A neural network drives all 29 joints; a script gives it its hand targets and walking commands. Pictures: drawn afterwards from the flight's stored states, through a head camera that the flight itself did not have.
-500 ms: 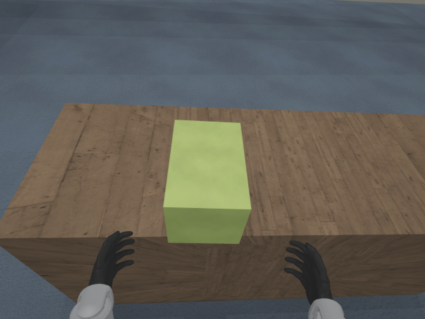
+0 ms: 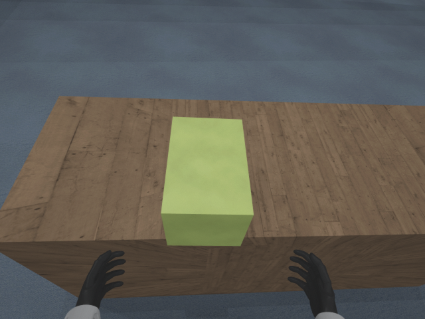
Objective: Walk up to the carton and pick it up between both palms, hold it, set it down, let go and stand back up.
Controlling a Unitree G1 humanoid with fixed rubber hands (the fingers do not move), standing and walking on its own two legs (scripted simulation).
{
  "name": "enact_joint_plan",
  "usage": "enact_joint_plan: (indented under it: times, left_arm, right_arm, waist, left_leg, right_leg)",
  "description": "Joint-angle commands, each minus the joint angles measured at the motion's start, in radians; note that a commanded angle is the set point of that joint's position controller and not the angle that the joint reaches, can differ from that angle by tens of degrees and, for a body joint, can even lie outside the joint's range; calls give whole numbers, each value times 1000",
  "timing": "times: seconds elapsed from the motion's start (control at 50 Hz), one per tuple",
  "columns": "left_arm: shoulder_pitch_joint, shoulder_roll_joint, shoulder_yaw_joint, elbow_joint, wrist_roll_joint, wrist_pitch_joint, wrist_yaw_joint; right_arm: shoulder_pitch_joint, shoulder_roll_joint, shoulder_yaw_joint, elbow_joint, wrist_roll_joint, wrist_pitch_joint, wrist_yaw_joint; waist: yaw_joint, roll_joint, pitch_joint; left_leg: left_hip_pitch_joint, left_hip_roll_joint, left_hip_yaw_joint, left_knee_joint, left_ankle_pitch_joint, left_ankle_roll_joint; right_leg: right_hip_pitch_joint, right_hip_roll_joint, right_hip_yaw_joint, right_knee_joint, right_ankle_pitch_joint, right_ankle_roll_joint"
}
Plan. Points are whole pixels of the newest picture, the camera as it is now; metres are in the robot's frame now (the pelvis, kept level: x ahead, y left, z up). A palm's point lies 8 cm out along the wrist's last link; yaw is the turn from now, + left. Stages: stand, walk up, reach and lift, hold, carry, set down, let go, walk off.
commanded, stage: set down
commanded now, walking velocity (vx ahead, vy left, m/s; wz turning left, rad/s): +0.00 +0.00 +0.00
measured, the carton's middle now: (205, 180) +0.41 +0.03 -0.05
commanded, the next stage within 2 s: let go in 0.46 s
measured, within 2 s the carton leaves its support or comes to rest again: neither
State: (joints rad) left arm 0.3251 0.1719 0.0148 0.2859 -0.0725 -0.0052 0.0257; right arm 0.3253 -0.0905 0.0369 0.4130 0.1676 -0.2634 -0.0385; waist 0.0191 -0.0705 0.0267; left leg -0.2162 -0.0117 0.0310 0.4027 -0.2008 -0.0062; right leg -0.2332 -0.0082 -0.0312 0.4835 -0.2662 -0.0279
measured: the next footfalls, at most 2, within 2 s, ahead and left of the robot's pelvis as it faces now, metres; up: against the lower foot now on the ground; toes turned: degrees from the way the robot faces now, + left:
none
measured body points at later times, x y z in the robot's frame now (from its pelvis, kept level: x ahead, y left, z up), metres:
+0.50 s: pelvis +0.00 +0.00 +0.00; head +0.02 +0.01 +0.45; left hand +0.17 +0.23 -0.08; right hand +0.18 -0.19 -0.07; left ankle +0.01 +0.12 -0.74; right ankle -0.01 -0.10 -0.74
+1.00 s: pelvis +0.00 +0.00 +0.00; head +0.02 +0.01 +0.45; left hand +0.16 +0.23 -0.09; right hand +0.16 -0.19 -0.09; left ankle +0.01 +0.12 -0.74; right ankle -0.01 -0.10 -0.74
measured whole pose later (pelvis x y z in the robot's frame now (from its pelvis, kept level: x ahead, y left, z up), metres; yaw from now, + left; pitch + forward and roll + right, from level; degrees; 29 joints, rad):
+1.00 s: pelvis +0.00 +0.00 +0.00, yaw +0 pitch +0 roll +1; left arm 0.23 0.20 0.01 0.45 -0.04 0.14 -0.01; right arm 0.22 -0.11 0.04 0.66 0.04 -0.22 -0.02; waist 0.02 -0.05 0.05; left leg -0.20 -0.01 0.03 0.41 -0.20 -0.01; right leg -0.22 0.00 -0.03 0.48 -0.26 -0.03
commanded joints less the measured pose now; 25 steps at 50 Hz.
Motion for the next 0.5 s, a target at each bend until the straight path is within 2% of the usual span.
enact_joint_plan:
  times: [0.0,0.02,0.04,0.08,0.1,0.12,0.14,0.16,0.18,0.2,0.22,0.24,0.26,0.28,0.3,0.32,0.34,0.36,0.4,0.42,0.44,0.46,0.48]
  left_arm:
    - [-70,132,29,-148,11,-35,3]
    - [-92,133,28,-117,8,-25,2]
    - [-110,123,31,-80,25,-4,1]
    - [-178,165,47,-124,21,9,8]
    - [-165,155,30,-56,18,26,4]
    - [-192,155,20,-149,2,9,16]
    - [-202,167,11,-89,-7,31,9]
    - [-210,188,25,-77,8,45,13]
    - [-253,193,21,-171,-11,25,23]
    - [-245,167,2,-173,-15,27,36]
    - [-227,161,6,24,9,64,17]
    - [-240,176,5,-90,-16,39,28]
    - [-233,170,-2,-106,1,44,37]
    - [-218,165,6,-21,16,71,28]
    - [-215,159,-7,-86,-2,60,28]
    - [-224,185,14,1,14,72,8]
    - [-210,188,17,-125,-6,45,21]
    - [-190,177,27,31,31,83,-2]
    - [-159,159,22,-58,26,76,6]
    - [-149,160,-3,9,15,83,-10]
    - [-155,184,22,-11,20,76,-15]
    - [-158,161,12,-45,29,76,-8]
    - [-140,175,33,-28,22,83,-22]
  right_arm:
    - [-44,-150,-34,-15,-65,-33,21]
    - [-82,-146,-40,-52,-68,-26,20]
    - [-73,-146,-20,4,-72,-3,26]
    - [-122,-123,-26,-37,-82,13,25]
    - [-143,-151,-58,-2,-115,30,23]
    - [-137,-143,-70,-55,-102,21,27]
    - [-158,-114,-77,-34,-124,43,21]
    - [-160,-120,-77,-8,-133,56,24]
    - [-199,-132,-104,-97,-123,41,22]
    - [-204,-160,-117,-57,-130,53,34]
    - [-185,-147,-105,112,-165,87,33]
    - [-214,-143,-108,-18,-150,63,36]
    - [-220,-160,-109,-1,-140,61,45]
    - [-188,-150,-97,55,-141,77,42]
    - [-205,-171,-98,-2,-135,56,48]
    - [-163,-129,-78,68,-158,76,31]
    - [-183,-152,-99,-22,-129,52,35]
    - [-138,-119,-80,116,-170,76,23]
    - [-155,-177,-87,84,-139,58,40]
    - [-148,-175,-89,111,-152,66,33]
    - [-125,-164,-90,107,-152,57,25]
    - [-139,-190,-104,79,-150,47,27]
    - [-124,-153,-75,105,-151,49,22]
  waist:
    - [-2,88,-101]
    - [10,83,-76]
    - [10,117,-39]
    - [23,140,-39]
    - [23,113,-13]
    - [6,119,-63]
    - [-3,99,-19]
    - [8,125,-26]
    - [19,113,-65]
    - [-1,120,-52]
    - [-12,124,21]
    - [6,93,-47]
    - [10,151,-38]
    - [1,145,-11]
    - [5,138,-51]
    - [-10,114,-30]
    - [4,119,-77]
    - [-11,107,-34]
    - [-10,144,-84]
    - [-23,86,-97]
    - [-22,69,-103]
    - [-27,112,-97]
    - [-17,82,-79]
  left_leg:
    - [224,-14,44,-29,266,-26]
    - [195,-19,50,-43,217,-21]
    - [185,-21,63,-57,203,-21]
    - [123,-23,67,-67,111,-17]
    - [124,-16,64,-80,43,-12]
    - [126,-23,73,-75,51,-8]
    - [110,-28,66,-82,-4,0]
    - [106,-23,73,-88,-23,-1]
    - [98,-13,62,-93,-47,3]
    - [73,-1,59,-103,-36,-1]
    - [65,-10,64,-98,-86,-6]
    - [64,-9,64,-90,-35,1]
    - [61,-2,55,-96,-50,-8]
    - [106,-12,64,-94,-23,-16]
    - [120,-6,60,-86,27,-13]
    - [130,-23,77,-65,17,-2]
    - [125,-15,70,-72,63,-12]
    - [135,-17,72,-60,56,-8]
    - [161,-15,61,-49,147,-25]
    - [169,-3,58,-49,137,-13]
    - [196,-5,54,-43,165,-14]
    - [204,-11,62,-39,189,-25]
    - [198,-20,66,-23,219,-16]
  right_leg:
    - [71,20,49,-211,181,-2]
    - [40,22,54,-214,126,-5]
    - [48,19,63,-225,119,-11]
    - [58,9,67,-218,39,-12]
    - [48,11,54,-218,-26,-15]
    - [44,3,51,-212,-13,-13]
    - [23,-3,57,-226,-50,-1]
    - [42,-6,61,-220,-57,-3]
    - [44,0,47,-206,-74,-5]
    - [40,9,38,-190,-55,-14]
    - [49,-4,56,-195,-85,-9]
    - [63,2,46,-184,-37,-4]
    - [53,7,42,-172,-48,-13]
    - [26,5,50,-194,-43,-18]
    - [39,17,34,-179,12,-9]
    - [42,-8,59,-197,12,5]
    - [68,2,45,-192,49,0]
    - [81,4,51,-197,51,8]
    - [77,18,35,-171,129,-2]
    - [72,17,35,-177,125,7]
    - [87,13,37,-189,155,16]
    - [63,24,26,-184,160,9]
    - [88,13,45,-189,215,21]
